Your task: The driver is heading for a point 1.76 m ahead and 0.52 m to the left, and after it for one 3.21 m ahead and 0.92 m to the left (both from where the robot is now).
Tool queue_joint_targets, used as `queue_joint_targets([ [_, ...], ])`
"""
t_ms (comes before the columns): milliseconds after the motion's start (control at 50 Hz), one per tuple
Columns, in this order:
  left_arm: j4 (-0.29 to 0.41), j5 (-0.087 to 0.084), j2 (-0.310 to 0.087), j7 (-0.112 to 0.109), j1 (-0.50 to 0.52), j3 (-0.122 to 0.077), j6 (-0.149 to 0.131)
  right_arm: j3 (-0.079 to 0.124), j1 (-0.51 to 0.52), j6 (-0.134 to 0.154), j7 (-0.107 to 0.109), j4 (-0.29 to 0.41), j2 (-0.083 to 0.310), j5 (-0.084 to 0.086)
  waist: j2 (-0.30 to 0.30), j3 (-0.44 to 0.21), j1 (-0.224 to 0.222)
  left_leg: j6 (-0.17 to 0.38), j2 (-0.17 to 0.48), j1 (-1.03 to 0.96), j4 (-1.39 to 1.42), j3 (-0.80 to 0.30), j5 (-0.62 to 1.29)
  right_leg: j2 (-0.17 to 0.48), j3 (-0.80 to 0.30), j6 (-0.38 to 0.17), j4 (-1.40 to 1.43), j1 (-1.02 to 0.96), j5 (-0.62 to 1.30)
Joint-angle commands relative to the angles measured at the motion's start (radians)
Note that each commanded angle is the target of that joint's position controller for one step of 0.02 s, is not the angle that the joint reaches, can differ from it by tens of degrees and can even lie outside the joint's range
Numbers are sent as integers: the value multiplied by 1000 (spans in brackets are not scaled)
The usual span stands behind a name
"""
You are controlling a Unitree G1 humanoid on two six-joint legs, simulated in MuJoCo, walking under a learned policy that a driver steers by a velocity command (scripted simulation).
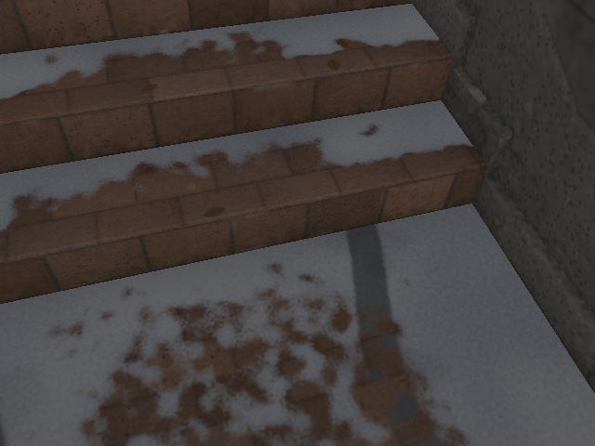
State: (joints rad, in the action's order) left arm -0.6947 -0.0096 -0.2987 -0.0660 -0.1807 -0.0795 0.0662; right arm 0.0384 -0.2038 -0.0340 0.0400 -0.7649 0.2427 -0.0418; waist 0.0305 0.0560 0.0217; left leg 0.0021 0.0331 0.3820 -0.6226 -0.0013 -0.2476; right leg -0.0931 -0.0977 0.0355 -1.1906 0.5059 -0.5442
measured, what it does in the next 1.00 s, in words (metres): walks ahead: right foot, then left foot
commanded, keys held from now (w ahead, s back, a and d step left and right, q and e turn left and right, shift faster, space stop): w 0.64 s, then no key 0.36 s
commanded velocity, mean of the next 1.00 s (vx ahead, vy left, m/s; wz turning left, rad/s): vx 0.27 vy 0.00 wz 0.00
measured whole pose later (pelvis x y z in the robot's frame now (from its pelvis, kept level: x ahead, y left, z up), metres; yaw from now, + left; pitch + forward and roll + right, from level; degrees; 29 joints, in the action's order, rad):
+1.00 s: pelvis +0.26 +0.07 +0.02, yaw +0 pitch +0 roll +2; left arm -0.77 0.01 -0.27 -0.04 -0.16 -0.05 -0.01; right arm 0.02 -0.23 0.07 -0.02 -0.90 0.25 -0.02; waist 0.05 0.06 0.04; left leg 0.07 -0.07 0.16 -0.28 0.09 -0.13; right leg 0.09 -0.05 0.05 -0.79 0.54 -0.19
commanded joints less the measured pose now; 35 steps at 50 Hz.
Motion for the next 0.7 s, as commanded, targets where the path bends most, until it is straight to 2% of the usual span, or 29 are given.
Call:
queue_joint_targets([
  [20, -4, 16, -40, 2, -155, -14, 1, 17, 133, 26, 11, 91, 128, 43, -155, -165, -89, 150, 186, -33, 325, -219, -104, 26, 29, 30, -156, -74, 110],
  [40, -8, 22, -11, 14, -169, -2, -9, 9, 119, 24, 14, 70, 102, 56, -193, -160, -92, 118, 143, -38, 340, -173, -213, 47, 102, 41, -12, -110, 125],
  [60, -1, 15, 0, 23, -141, 8, -19, 8, 79, 20, 19, 51, 97, 59, -232, -141, -64, 114, 133, -50, 361, -163, -267, 55, 146, 44, 135, -144, 87],
  [80, 17, 10, -3, 27, -99, 13, -30, 18, 37, 14, 28, 39, 125, 58, -256, -121, -33, 126, 146, -56, 383, -184, -284, 57, 155, 32, 268, -193, 26],
  [100, 24, 2, -15, 30, -90, 13, -38, 31, -3, 8, 35, 25, 158, 63, -277, -104, -19, 137, 169, -66, 399, -222, -300, 67, 140, 3, 407, -250, -19],
  [120, 12, -2, -34, 34, -115, 10, -43, 43, -39, 4, 40, 14, 184, 75, -285, -82, -11, 144, 188, -58, 406, -255, -332, 78, 135, -39, 545, -306, -27],
  [140, -23, -3, -36, 40, -178, 10, -44, 48, -44, 1, 42, 12, 189, 90, -253, -51, -28, 136, 180, -22, 395, -255, -381, 79, 159, -85, 708, -379, 51],
  [160, -76, 7, -23, 45, -261, 15, -41, 47, -23, 1, 39, 21, 170, 98, -179, 11, -55, 97, 122, 42, 345, -201, -407, 52, 197, -127, 884, -436, 118],
  [180, -134, 12, 7, 51, -384, 22, -45, 38, 15, 6, 27, 38, 120, 84, -22, 7, -85, 65, 58, 210, 123, -141, -358, 126, 61, -147, 938, -580, 104],
  [200, -123, 5, 8, 48, -396, 34, -46, 3, 28, 27, -5, 55, -20, 64, 242, -20, -66, 26, -22, 457, -237, 2, -329, 342, -196, -159, 897, -670, 20],
  [220, -98, 32, -155, 61, -403, -12, -77, 33, 166, 60, -21, 125, 90, 90, 258, 103, -122, 38, -21, 621, -282, -86, -230, 544, -577, -316, 1135, -434, -373],
  [240, -77, 38, -149, 52, -288, -8, -112, 50, 195, 80, -24, 129, 143, 116, 142, 218, -66, 43, 16, 664, -373, -143, -100, 537, -584, -323, 1209, -404, -383],
  [260, -74, 29, -101, 42, -209, 9, -135, 53, 150, 86, -27, 96, 150, 100, 101, 223, -20, 38, 16, 660, -409, -157, 0, 475, -461, -266, 1186, -432, -214],
  [280, -66, 18, -80, 43, -184, 17, -148, 54, 100, 83, -29, 56, 136, 68, 83, 167, -2, 28, 31, 630, -438, -132, 46, 410, -336, -222, 1156, -471, -85],
  [300, -75, 10, -70, 44, -191, 19, -155, 55, 78, 86, -34, 42, 133, 49, 63, 139, -4, 13, 36, 616, -459, -103, 112, 374, -249, -202, 1140, -492, 34],
  [320, -90, 8, -40, 46, -232, 29, -158, 53, 77, 89, -40, 32, 114, 46, 54, 105, -15, 6, 39, 587, -486, -69, 167, 343, -178, -189, 1126, -495, 128],
  [360, -129, 12, -8, 50, -331, 39, -155, 43, 88, 91, -53, 27, 74, 58, 65, 72, -45, -5, 49, 567, -474, -26, 240, 310, -90, -187, 1114, -511, 243],
  [420, -149, 21, -19, 45, -394, 41, -143, 28, 192, 98, -64, 60, 50, 62, 72, 93, -91, -19, 50, 524, -332, 20, 308, 292, -25, -190, 1135, -499, 348],
  [480, -164, 14, -44, 41, -435, 38, -135, 8, 299, 112, -81, 99, 29, 66, 81, 130, -132, -16, 37, 479, -162, 57, 322, 311, 1, -199, 1161, -528, 423],
  [520, -173, 7, -57, 42, -453, 35, -129, 2, 336, 121, -96, 119, 33, 72, 85, 145, -138, -2, 28, 460, -70, 68, 291, 334, 13, -207, 1148, -587, 476],
  [560, -179, -7, -73, 43, -450, 30, -120, -3, 352, 128, -110, 139, 41, 75, 101, 151, -127, 24, 18, 419, 4, 70, 238, 361, 24, -206, 1116, -638, 559],
  [580, -179, -11, -83, 42, -437, 26, -116, -2, 345, 130, -114, 144, 52, 74, 114, 140, -109, 41, 6, 366, 38, 75, 209, 367, 36, -196, 1086, -648, 648],
  [620, -179, -8, -115, 39, -408, 15, -113, 17, 275, 128, -110, 141, 101, 69, 162, 64, -47, 78, -49, 188, 75, 98, 159, 371, 52, -170, 961, -668, 1058],
  [640, -179, -3, -126, 36, -388, 11, -107, 36, 170, 125, -101, 118, 143, 70, 191, -20, 18, 104, -84, 44, 88, 114, 148, 360, 68, -156, 826, -673, 1270],
  [660, -171, 4, -125, 36, -358, 12, -103, 60, -9, 120, -88, 68, 194, 73, 171, -135, 111, 137, -89, -214, 129, 107, 218, 315, 101, -117, 611, -592, 1351],
  [680, -136, 24, -94, 33, -350, 25, -113, 74, -197, 112, -70, 28, 257, 56, 83, -306, 169, 189, 99, -619, 52, -99, 314, 269, 83, -83, 327, -305, 1012],
  [700, -126, 25, 87, 45, -506, 71, -130, 82, -245, 115, -73, -1, 319, 30, -286, -507, 57, 379, 414, -935, 154, -610, 363, 34, 45, -16, -63, 38, 5],
])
